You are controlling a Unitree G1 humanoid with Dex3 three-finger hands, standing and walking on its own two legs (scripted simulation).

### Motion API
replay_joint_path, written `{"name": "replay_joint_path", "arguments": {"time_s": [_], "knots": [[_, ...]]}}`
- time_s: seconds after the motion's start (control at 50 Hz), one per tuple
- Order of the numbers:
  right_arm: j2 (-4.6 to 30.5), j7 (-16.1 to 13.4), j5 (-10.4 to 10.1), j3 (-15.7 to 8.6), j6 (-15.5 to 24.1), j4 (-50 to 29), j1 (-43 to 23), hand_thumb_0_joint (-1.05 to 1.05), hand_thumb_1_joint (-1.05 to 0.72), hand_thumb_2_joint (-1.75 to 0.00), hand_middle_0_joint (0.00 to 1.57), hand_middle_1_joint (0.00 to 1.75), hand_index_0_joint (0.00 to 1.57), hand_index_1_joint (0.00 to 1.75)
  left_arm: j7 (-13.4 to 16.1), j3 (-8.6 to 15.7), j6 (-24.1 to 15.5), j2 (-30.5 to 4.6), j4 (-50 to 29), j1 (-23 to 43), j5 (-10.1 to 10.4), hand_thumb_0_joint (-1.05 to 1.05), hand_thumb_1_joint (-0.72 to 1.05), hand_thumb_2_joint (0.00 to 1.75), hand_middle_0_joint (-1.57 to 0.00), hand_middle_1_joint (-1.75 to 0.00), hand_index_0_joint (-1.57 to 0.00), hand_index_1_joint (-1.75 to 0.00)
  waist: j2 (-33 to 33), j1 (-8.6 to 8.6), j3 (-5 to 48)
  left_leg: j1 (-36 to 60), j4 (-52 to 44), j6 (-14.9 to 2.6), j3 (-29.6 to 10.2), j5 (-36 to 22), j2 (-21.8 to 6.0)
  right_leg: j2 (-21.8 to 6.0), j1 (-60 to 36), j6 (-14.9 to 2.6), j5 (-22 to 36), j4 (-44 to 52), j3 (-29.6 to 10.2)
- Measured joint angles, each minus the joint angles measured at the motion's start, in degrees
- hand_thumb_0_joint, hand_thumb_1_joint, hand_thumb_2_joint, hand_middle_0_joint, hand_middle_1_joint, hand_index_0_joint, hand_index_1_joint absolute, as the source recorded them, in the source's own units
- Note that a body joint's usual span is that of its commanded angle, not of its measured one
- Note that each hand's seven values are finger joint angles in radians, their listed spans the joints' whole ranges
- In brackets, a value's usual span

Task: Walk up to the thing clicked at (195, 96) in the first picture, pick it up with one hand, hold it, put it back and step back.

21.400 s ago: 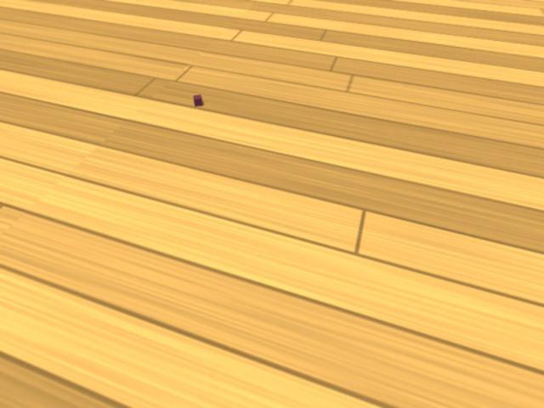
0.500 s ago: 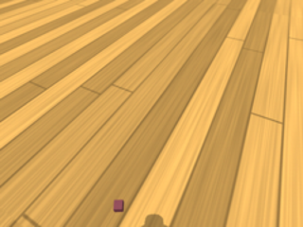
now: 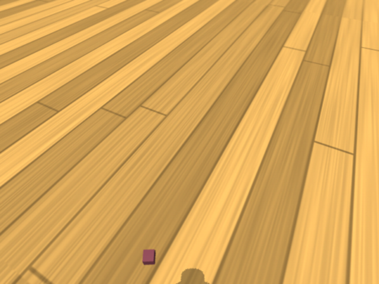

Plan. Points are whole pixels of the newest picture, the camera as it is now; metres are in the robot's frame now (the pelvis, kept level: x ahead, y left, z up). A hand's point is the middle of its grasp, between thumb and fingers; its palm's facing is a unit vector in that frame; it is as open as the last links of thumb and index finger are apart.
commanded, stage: stand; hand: left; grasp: from above
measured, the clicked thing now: (149, 257) +0.40 +0.21 -0.76
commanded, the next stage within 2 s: rise first in 0.56 s
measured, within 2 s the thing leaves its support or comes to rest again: neither
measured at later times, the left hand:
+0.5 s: hand out of the picture +0.07 +0.25 -0.16, palm faces -0.04 -0.94 -0.34, open 7.4 cm
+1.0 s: hand out of the picture +0.14 +0.25 -0.18, palm faces -0.07 -0.93 -0.37, open 10.6 cm
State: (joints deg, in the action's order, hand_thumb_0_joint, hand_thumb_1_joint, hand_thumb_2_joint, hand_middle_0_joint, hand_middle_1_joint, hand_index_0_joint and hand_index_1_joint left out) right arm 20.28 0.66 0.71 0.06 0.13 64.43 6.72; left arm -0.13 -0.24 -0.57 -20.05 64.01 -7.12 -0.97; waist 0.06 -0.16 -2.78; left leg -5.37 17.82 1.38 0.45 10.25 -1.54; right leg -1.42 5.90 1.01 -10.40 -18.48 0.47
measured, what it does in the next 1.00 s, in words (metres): stands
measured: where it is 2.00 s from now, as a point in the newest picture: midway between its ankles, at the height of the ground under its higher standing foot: outside the picture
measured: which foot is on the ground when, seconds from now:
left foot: down 0.00-1.00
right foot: down 0.00-1.00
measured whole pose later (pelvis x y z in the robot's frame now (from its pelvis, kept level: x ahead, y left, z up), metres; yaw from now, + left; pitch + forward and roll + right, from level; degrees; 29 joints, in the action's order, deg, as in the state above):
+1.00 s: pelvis -0.01 +0.01 -0.03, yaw +0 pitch +8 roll +0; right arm 13.8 -0.6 -1.2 -1.1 2.6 41.2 14.1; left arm -1.2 7.9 3.5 -18.7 54.2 0.3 -8.7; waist -0.3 1.6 0.9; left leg -28.2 39.1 0.9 0.1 18.6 -1.7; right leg -1.4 27.9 1.2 -17.8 -38.1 0.2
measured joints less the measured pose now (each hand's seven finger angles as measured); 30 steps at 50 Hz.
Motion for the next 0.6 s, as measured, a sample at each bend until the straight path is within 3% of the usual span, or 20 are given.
{"name": "replay_joint_path", "arguments": {"time_s": [0.6], "knots": [[-0.03,-0.02,0.00,-0.05,0.08,-0.29,0.15,0.01,-0.91,-0.90,0.20,0.30,0.21,0.30,0.01,-0.11,0.04,0.01,-0.32,-0.04,0.07,0.00,0.90,0.90,-0.21,-0.30,-0.20,-0.30,-0.12,-0.01,-0.07,-0.07,0.34,-0.28,0.17,0.31,0.24,-0.24,-0.02,0.26,-0.10,-0.04,-0.18]]}}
